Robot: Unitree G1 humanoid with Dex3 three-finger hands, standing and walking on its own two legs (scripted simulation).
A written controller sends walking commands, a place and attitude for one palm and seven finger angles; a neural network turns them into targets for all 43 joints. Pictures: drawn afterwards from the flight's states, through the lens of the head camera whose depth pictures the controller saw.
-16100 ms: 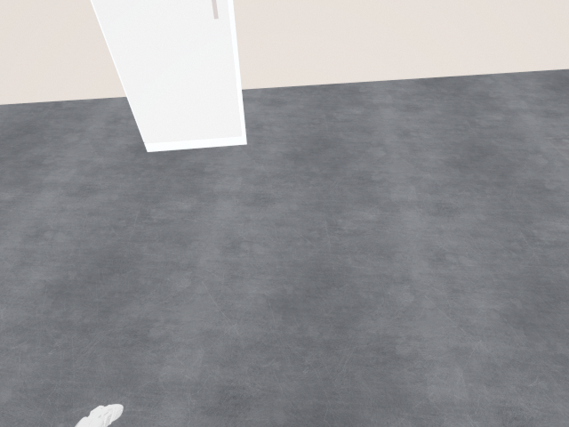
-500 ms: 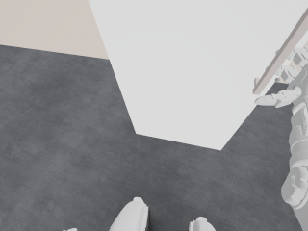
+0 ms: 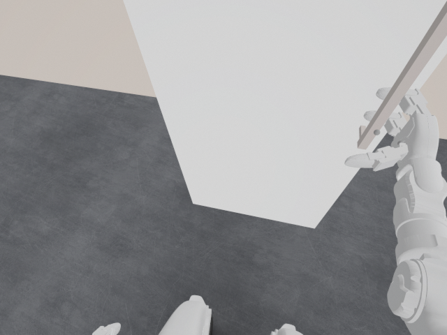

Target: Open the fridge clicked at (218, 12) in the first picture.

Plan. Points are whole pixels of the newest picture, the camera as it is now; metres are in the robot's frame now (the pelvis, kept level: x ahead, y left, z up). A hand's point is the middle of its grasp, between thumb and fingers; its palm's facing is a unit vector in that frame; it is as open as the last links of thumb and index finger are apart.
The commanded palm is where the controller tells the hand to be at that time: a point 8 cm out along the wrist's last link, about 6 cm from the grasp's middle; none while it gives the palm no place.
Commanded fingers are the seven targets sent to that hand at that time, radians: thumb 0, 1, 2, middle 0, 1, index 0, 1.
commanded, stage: slide the fingers in behind the handle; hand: right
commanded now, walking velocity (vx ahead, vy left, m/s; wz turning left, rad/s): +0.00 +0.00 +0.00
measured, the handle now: (406, 68) +0.53 -0.20 +0.17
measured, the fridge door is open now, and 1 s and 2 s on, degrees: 0 0 0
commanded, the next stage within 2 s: grip the handle and tug to test in 1.22 s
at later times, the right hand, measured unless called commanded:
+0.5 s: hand (369, 132) +0.47 -0.17 +0.08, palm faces +0.05 +1.00 +0.00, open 14.0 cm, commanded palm +0.44 -0.22 +0.09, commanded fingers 0.00 0.50 -0.30 0.30 1.20 0.30 1.20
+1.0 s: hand (366, 132) +0.47 -0.17 +0.09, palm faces +0.07 +1.00 +0.00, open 14.2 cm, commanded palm +0.44 -0.20 +0.09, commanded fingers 0.00 0.50 -0.30 0.30 1.20 0.30 1.20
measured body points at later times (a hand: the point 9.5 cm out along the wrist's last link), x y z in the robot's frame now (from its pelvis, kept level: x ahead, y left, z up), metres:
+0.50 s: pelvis +0.00 +0.00 +0.00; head +0.10 +0.00 +0.44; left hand +0.05 +0.27 -0.11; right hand +0.46 -0.22 +0.09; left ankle +0.05 +0.13 -0.69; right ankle -0.01 -0.12 -0.69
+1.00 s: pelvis +0.00 +0.00 +0.00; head +0.09 -0.01 +0.44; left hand +0.05 +0.26 -0.11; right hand +0.46 -0.22 +0.09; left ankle +0.05 +0.13 -0.69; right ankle -0.01 -0.12 -0.69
